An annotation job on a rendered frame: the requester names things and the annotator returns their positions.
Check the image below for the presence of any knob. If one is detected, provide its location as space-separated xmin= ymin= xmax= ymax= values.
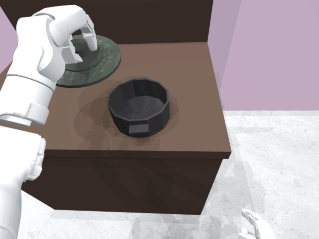
xmin=71 ymin=39 xmax=89 ymax=58

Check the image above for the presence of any left robot hand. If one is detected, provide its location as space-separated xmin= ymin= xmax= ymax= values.
xmin=41 ymin=5 xmax=97 ymax=65

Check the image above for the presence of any left robot upper arm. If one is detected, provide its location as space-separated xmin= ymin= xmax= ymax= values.
xmin=0 ymin=126 xmax=46 ymax=239

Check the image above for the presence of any lid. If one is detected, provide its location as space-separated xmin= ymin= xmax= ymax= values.
xmin=56 ymin=34 xmax=121 ymax=88

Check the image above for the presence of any table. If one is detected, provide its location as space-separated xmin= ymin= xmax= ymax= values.
xmin=0 ymin=0 xmax=232 ymax=215

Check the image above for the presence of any pot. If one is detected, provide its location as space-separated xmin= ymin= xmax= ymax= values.
xmin=108 ymin=78 xmax=170 ymax=138

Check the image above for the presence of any robot left forearm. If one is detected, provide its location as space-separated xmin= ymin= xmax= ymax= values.
xmin=0 ymin=10 xmax=69 ymax=128

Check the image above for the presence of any right robot hand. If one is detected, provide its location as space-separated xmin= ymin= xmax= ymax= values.
xmin=238 ymin=209 xmax=276 ymax=239

